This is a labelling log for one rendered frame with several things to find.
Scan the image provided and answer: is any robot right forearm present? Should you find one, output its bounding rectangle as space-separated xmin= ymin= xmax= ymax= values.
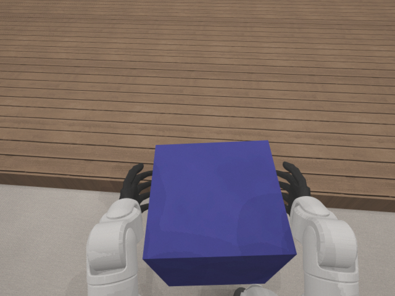
xmin=290 ymin=196 xmax=359 ymax=296

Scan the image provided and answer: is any robot right hand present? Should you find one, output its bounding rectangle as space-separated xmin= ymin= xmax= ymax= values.
xmin=276 ymin=162 xmax=311 ymax=217

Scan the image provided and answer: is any robot right shin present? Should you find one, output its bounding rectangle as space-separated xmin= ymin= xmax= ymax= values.
xmin=245 ymin=284 xmax=262 ymax=290

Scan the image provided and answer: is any robot left hand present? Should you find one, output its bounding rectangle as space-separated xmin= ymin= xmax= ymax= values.
xmin=119 ymin=163 xmax=152 ymax=213

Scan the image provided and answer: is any robot left forearm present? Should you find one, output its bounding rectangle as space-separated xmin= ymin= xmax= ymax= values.
xmin=86 ymin=198 xmax=144 ymax=296

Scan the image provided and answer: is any carton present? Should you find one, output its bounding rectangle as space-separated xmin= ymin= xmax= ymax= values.
xmin=143 ymin=140 xmax=297 ymax=286

